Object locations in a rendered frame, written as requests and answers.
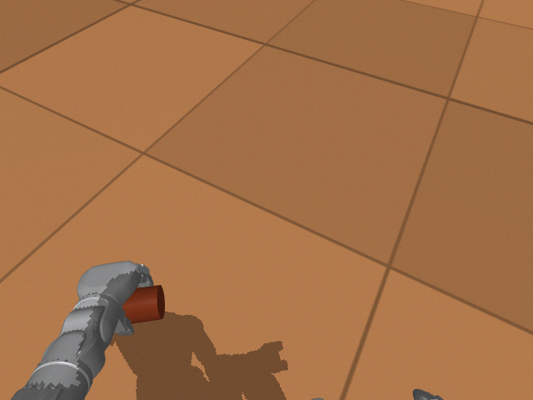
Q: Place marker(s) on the left robot hand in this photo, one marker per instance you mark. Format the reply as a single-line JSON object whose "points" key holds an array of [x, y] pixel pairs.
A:
{"points": [[119, 281]]}

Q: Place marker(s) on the can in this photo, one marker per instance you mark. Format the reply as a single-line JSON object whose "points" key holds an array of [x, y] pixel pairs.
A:
{"points": [[145, 304]]}

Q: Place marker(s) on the left robot arm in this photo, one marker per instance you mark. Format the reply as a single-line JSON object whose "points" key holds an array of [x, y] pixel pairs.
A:
{"points": [[77, 355]]}

